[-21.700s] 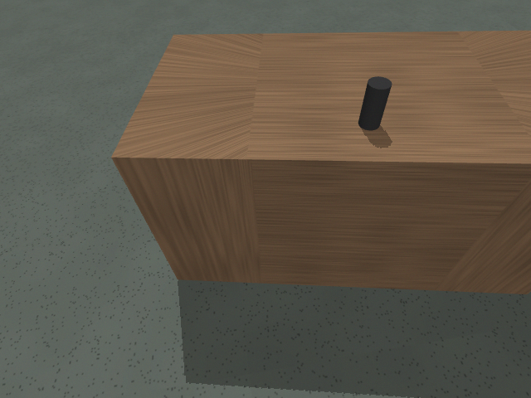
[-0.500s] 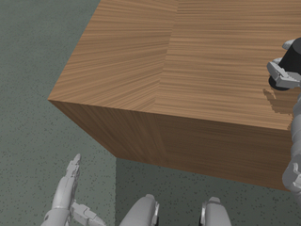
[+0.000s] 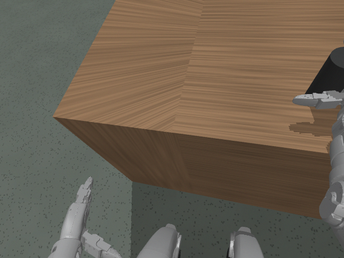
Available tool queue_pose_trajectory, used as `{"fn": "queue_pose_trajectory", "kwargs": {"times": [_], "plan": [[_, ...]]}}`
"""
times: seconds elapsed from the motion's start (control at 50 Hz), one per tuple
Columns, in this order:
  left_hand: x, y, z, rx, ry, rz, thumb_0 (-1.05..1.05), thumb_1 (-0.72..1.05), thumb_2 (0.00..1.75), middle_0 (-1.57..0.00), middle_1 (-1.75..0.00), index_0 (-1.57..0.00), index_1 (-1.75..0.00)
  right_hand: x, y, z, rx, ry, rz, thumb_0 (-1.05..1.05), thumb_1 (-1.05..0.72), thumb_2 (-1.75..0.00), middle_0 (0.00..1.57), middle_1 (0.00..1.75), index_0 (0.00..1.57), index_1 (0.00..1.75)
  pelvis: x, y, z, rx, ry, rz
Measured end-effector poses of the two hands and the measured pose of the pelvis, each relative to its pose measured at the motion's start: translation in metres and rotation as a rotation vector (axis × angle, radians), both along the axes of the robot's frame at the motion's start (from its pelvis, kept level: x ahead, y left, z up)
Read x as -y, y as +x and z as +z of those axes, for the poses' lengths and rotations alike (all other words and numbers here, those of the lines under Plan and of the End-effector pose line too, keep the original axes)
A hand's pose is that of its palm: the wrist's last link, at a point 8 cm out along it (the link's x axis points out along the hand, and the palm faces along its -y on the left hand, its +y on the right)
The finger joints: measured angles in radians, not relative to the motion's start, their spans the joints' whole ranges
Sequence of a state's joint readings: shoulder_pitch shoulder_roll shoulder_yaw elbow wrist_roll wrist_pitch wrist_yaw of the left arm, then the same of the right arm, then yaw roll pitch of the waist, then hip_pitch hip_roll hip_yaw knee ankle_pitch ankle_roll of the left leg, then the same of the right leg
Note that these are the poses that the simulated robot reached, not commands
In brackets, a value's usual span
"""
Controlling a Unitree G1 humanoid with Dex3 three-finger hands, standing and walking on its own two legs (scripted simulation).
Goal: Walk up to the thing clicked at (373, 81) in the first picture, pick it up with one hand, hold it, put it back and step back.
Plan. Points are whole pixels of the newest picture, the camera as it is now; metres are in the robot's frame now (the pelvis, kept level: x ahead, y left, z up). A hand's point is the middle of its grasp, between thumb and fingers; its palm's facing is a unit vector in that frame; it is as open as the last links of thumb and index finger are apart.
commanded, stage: withdraw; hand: right
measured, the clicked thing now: (331, 80) +0.50 -0.23 +0.07
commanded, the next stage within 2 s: rise in 0.24 s
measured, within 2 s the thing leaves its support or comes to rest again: neither
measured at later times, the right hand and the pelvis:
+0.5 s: hand out of the picture +0.46 -0.31 +0.17, palm faces +0.30 +0.93 -0.21, open 17.2 cm; pelvis +0.02 +0.00 +0.04, yaw -1 degrees
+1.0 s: hand out of the picture +0.31 -0.30 +0.15, palm faces +0.37 +0.86 -0.34, open 17.3 cm; pelvis +0.03 +0.00 +0.06, yaw -1 degrees
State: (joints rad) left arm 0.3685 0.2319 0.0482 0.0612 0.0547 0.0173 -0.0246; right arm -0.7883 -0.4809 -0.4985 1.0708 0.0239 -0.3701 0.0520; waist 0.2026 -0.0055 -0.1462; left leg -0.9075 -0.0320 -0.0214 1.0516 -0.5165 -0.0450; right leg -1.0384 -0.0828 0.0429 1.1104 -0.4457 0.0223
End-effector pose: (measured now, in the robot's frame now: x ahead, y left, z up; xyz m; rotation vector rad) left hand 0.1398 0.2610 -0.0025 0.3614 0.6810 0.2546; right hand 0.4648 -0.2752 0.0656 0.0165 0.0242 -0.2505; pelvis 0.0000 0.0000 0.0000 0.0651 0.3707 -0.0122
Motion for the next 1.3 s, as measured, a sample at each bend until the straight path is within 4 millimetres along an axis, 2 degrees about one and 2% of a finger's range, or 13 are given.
{"fn": "queue_pose_trajectory", "kwargs": {"times": [0.08,0.16,0.3,0.38,0.44,0.52,0.66,0.74,0.8,0.88,1.04,1.16,1.3], "plan": [[-0.001,0.003,0.008,0.015,0.000,0.002,-0.01,-0.52,0.05,-0.07,-0.06,-0.06,-0.06,0.008,0.001,0.013,0.016,-0.009,-0.015,-0.01,0.41,-0.13,0.27,0.19,0.26,0.20,0.000,0.003,0.004,0.016,-0.001,-0.001],[-0.003,0.004,0.016,0.020,0.001,0.006,-0.01,-0.52,0.05,-0.06,-0.06,-0.06,-0.05,0.023,0.002,0.038,0.042,-0.016,-0.037,-0.01,0.43,-0.09,0.18,0.12,0.18,0.13,0.000,0.007,0.011,0.035,-0.002,-0.002],[0.006,0.004,0.002,-0.043,-0.074,0.009,-0.01,-0.51,0.04,-0.06,-0.05,-0.05,-0.05,0.054,-0.004,0.094,0.068,-0.050,-0.046,-0.01,0.47,-0.04,0.11,0.06,0.10,0.07,0.001,0.012,0.024,0.071,-0.008,-0.008],[0.017,0.013,0.001,-0.033,-0.127,-0.017,-0.01,-0.52,0.04,-0.06,-0.05,-0.05,-0.05,0.063,-0.014,0.115,0.048,-0.051,-0.021,-0.01,0.47,-0.04,0.09,0.05,0.08,0.06,0.002,0.016,0.032,0.093,-0.016,-0.012],[0.024,0.020,0.008,-0.005,-0.167,-0.037,-0.01,-0.52,0.04,-0.06,-0.05,-0.05,-0.05,0.070,-0.025,0.121,-0.031,-0.143,-0.034,-0.01,0.47,-0.04,0.08,0.05,0.08,0.05,0.001,0.018,0.038,0.120,-0.026,-0.007],[0.024,0.023,0.014,-0.004,-0.195,-0.051,-0.01,-0.52,0.05,-0.07,-0.05,-0.06,-0.05,0.082,-0.046,0.116,-0.141,-0.213,-0.090,-0.01,0.49,-0.04,0.07,0.05,0.07,0.06,0.000,0.020,0.046,0.147,-0.037,-0.007],[0.015,0.017,0.005,-0.116,-0.191,-0.051,-0.01,-0.51,0.05,-0.06,-0.05,-0.06,-0.05,0.122,-0.081,0.115,-0.199,-0.262,-0.269,-0.02,0.54,-0.04,0.07,0.05,0.07,0.06,-0.003,0.021,0.053,0.171,-0.045,-0.013],[0.013,0.020,0.003,-0.140,-0.183,-0.044,-0.01,-0.51,0.05,-0.06,-0.05,-0.06,-0.05,0.132,-0.097,0.121,-0.193,-0.294,-0.315,-0.02,0.55,-0.05,0.06,0.05,0.06,0.06,-0.002,0.023,0.056,0.185,-0.044,-0.017],[0.012,0.029,0.009,-0.101,-0.180,-0.042,-0.01,-0.51,0.06,-0.06,-0.05,-0.06,-0.05,0.128,-0.109,0.122,-0.179,-0.320,-0.304,-0.02,0.54,-0.05,0.06,0.05,0.06,0.06,0.000,0.025,0.058,0.200,-0.044,-0.016],[0.015,0.040,0.017,-0.036,-0.200,-0.037,-0.01,-0.52,0.06,-0.06,-0.05,-0.06,-0.05,0.108,-0.135,0.117,-0.149,-0.350,-0.243,-0.02,0.53,-0.05,0.06,0.05,0.06,0.06,0.002,0.029,0.061,0.226,-0.047,-0.012],[0.016,0.036,0.004,-0.080,-0.235,0.011,-0.01,-0.52,0.06,-0.06,-0.05,-0.06,-0.05,0.053,-0.215,0.097,-0.137,-0.336,-0.144,-0.02,0.52,-0.06,0.06,0.05,0.06,0.06,0.001,0.032,0.063,0.273,-0.055,-0.017],[0.004,0.042,0.006,-0.040,-0.192,0.029,-0.01,-0.52,0.06,-0.07,-0.06,-0.06,-0.05,0.032,-0.271,0.102,-0.133,-0.349,-0.170,-0.02,0.52,-0.06,0.07,0.05,0.07,0.06,-0.005,0.029,0.061,0.298,-0.063,-0.032],[-0.005,0.047,0.007,0.024,-0.175,0.005,-0.01,-0.52,0.06,-0.06,-0.06,-0.05,-0.06,0.006,-0.317,0.097,-0.165,-0.333,-0.172,-0.02,0.53,-0.06,0.06,0.05,0.06,0.06,-0.013,0.024,0.057,0.304,-0.075,-0.043]]}}
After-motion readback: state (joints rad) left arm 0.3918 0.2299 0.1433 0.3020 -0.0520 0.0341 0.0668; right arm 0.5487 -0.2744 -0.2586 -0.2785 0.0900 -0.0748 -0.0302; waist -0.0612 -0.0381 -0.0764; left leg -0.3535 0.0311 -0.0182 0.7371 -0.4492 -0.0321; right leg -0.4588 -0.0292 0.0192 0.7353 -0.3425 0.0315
